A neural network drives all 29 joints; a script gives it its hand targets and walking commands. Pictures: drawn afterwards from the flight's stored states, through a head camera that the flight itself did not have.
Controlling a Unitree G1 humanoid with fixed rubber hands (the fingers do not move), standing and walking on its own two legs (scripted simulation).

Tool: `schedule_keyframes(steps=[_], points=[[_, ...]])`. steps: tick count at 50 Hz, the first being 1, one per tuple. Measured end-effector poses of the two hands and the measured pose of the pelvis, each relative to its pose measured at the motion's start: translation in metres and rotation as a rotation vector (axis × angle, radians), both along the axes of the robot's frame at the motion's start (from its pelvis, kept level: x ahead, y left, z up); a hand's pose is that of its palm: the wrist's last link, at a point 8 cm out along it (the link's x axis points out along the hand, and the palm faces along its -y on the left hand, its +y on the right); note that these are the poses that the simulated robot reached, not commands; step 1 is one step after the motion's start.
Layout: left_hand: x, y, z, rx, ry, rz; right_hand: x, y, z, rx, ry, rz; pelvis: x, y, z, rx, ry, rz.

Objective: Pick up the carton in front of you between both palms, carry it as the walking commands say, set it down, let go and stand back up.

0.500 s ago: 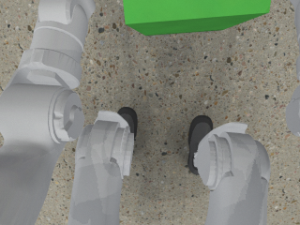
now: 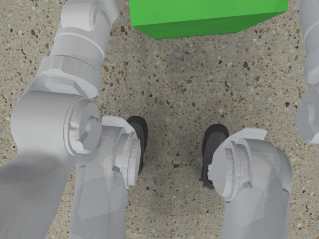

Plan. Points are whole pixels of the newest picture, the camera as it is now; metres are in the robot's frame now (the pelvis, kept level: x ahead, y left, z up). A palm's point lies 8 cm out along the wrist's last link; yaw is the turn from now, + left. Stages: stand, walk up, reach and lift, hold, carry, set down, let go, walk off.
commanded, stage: reach and lift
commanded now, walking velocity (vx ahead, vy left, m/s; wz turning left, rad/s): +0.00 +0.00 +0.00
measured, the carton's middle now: out of the picture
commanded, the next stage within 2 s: none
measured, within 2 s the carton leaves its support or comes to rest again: leaves its support in 0.36 s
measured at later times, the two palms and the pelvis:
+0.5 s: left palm out of the picture +0.56 +0.12 -0.13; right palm out of the picture +0.57 -0.18 -0.14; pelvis +0.01 +0.00 +0.00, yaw -1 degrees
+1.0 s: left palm out of the picture +0.51 +0.12 +0.06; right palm out of the picture +0.51 -0.18 +0.05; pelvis +0.00 +0.00 +0.11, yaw -3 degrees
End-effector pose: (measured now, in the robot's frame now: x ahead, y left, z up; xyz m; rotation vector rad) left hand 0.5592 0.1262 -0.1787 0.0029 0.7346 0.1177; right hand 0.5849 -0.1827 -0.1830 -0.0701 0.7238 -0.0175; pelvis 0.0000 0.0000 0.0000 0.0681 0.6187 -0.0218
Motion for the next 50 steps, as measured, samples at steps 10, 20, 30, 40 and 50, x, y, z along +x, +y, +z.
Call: schedule_keyframes(steps=[10, 20, 30, 40, 50], points=[[0.004, 0.001, 0.0, -0.01, 0.013, 0.01, 0.002, 0.002, 0.002, 0.002, 0.027, 0.018, 0.001, -0.003, -0.008, 0.001, -0.029, -0.003], [0.004, 0.001, 0.016, 0.008, 0.01, 0.045, -0.011, 0.007, 0.006, 0.011, 0.017, -0.02, 0.01, -0.002, -0.008, -0.009, 0.023, -0.004], [-0.014, -0.011, 0.105, -0.016, -0.053, 0.061, -0.027, -0.002, 0.106, 0.021, -0.039, -0.098, 0.01, 0.006, 0.026, -0.013, 0.104, -0.026], [-0.042, -0.006, 0.179, -0.006, -0.04, 0.056, -0.06, 0.003, 0.176, 0.039, -0.024, -0.116, -0.004, 0.006, 0.08, -0.014, 0.138, -0.036], [-0.049, -0.006, 0.235, -0.008, -0.069, 0.041, -0.074, 0.002, 0.229, 0.051, -0.051, -0.138, -0.005, 0.005, 0.115, -0.018, 0.142, -0.033]])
